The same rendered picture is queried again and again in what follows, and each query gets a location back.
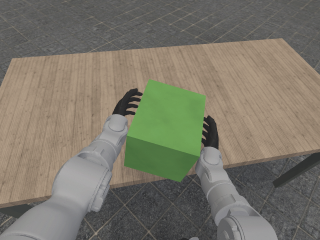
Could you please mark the carton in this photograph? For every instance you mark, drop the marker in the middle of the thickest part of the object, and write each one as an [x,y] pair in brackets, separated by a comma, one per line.
[165,136]

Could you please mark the robot left upper arm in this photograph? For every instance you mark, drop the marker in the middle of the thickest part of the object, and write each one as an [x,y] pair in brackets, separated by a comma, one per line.
[82,187]

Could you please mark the right robot hand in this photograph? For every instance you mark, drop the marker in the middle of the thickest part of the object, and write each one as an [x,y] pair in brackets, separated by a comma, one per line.
[212,138]

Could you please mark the robot right upper arm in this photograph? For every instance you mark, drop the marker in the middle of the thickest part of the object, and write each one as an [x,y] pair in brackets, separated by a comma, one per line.
[238,227]

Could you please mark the table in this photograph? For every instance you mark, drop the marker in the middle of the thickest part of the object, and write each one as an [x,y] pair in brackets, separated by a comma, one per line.
[263,96]

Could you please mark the right robot forearm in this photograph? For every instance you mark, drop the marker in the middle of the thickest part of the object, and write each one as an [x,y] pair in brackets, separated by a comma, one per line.
[219,189]

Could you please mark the left robot hand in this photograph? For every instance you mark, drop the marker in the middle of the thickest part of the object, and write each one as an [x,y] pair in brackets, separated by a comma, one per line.
[124,103]

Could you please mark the left robot forearm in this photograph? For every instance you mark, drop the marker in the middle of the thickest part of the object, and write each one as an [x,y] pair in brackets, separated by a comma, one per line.
[106,147]

